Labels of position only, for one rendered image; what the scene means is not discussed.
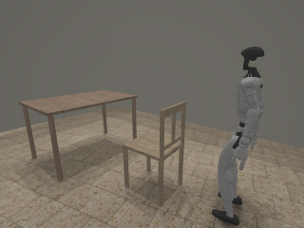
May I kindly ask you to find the robot right hand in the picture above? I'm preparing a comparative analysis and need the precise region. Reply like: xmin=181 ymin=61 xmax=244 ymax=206
xmin=250 ymin=131 xmax=258 ymax=150

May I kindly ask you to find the robot left foot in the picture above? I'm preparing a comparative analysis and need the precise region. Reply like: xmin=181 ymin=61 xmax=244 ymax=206
xmin=212 ymin=209 xmax=239 ymax=225

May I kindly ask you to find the robot left forearm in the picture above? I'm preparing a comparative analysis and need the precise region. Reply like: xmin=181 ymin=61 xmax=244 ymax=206
xmin=238 ymin=109 xmax=257 ymax=148

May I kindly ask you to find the chair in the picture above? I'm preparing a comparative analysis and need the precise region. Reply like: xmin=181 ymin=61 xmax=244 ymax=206
xmin=123 ymin=102 xmax=186 ymax=206

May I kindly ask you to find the table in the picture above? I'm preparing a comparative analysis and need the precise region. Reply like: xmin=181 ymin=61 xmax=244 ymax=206
xmin=19 ymin=90 xmax=138 ymax=181

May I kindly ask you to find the humanoid robot torso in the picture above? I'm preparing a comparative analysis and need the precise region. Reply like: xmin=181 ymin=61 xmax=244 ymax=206
xmin=236 ymin=73 xmax=263 ymax=141

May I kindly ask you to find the right robot upper arm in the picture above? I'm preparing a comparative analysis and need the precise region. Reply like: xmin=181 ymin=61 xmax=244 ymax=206
xmin=259 ymin=90 xmax=265 ymax=109

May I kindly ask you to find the robot left hand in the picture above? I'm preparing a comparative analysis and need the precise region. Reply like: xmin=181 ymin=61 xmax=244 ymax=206
xmin=230 ymin=145 xmax=248 ymax=171

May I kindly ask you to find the left robot upper arm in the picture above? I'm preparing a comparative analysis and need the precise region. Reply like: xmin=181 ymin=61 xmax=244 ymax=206
xmin=240 ymin=77 xmax=260 ymax=116

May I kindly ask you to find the robot right forearm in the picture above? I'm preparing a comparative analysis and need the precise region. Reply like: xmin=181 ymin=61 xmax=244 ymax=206
xmin=254 ymin=107 xmax=264 ymax=132

